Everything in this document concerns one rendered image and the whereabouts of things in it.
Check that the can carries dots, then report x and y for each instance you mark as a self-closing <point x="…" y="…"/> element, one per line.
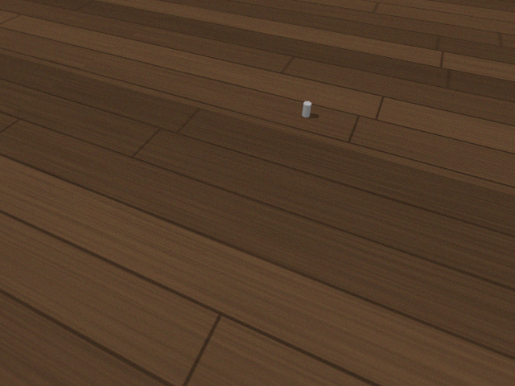
<point x="306" y="108"/>

